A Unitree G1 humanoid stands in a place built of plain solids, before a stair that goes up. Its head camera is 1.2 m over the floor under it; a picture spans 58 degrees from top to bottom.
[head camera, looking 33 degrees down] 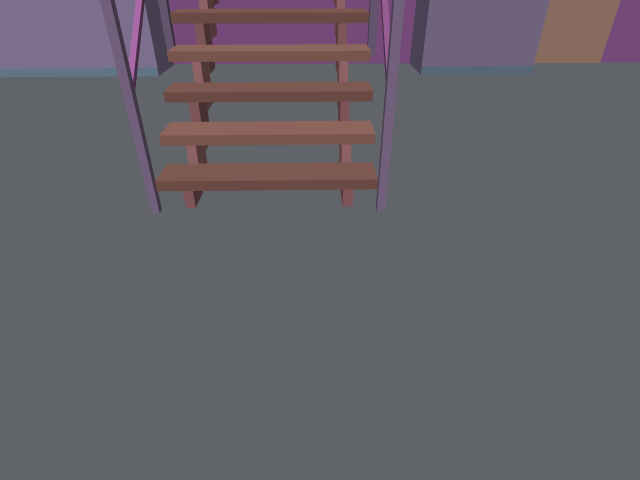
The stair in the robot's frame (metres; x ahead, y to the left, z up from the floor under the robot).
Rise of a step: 0.18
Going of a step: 0.20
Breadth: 1.22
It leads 1 degrees to the left of straight ahead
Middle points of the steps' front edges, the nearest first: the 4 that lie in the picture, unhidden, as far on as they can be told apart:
2.16 0.29 0.19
2.36 0.29 0.37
2.57 0.30 0.56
2.77 0.30 0.74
